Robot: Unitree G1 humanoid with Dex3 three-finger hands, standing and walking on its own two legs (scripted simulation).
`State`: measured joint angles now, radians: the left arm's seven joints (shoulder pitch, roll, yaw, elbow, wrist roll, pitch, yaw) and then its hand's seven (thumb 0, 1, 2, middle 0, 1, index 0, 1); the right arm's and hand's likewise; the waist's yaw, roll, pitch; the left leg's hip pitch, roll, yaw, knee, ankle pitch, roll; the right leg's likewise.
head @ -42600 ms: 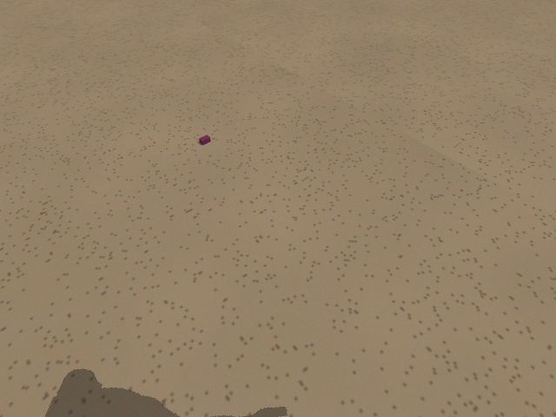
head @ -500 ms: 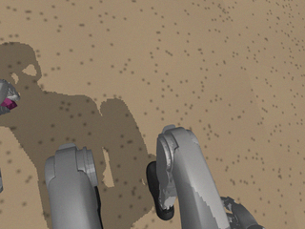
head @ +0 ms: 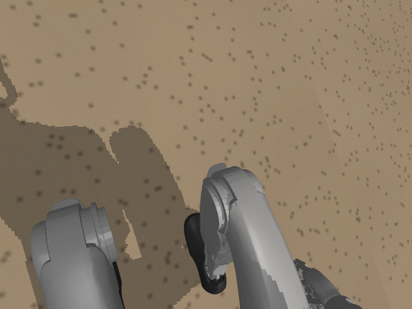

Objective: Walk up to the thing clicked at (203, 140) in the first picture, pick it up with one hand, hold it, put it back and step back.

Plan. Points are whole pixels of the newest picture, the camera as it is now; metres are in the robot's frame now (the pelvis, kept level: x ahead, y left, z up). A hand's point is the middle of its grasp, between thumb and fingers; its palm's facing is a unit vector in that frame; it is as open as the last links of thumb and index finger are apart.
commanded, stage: rest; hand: left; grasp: from above
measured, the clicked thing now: out of the picture +0.43 +0.37 -0.26
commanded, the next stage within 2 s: open in 0.60 s
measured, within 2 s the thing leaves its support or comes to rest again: rests again in 0.18 s
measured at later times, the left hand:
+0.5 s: hand out of the picture +0.42 +0.35 -0.24, palm faces -0.46 -0.12 -0.88, open 4.8 cm
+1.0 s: hand out of the picture +0.42 +0.35 -0.24, palm faces -0.46 -0.13 -0.88, open 7.0 cm
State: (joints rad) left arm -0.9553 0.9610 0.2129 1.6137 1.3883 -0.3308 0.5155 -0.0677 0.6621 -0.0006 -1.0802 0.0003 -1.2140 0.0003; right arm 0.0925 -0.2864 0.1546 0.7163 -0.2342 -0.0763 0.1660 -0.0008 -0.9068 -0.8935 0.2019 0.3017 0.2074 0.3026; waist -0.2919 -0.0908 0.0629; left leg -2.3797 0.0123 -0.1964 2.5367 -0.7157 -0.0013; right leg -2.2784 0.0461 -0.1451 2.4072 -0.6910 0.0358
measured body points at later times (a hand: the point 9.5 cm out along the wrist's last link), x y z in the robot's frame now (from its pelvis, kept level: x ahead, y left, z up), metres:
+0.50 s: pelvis +0.00 +0.00 -0.01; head +0.26 +0.13 +0.34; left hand +0.44 +0.36 -0.18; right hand +0.07 -0.27 -0.07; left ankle +0.06 +0.13 -0.27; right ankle +0.10 -0.12 -0.27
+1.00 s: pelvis +0.00 +0.00 -0.01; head +0.26 +0.13 +0.33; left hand +0.44 +0.35 -0.19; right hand +0.06 -0.26 -0.07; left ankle +0.06 +0.13 -0.27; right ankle +0.10 -0.12 -0.27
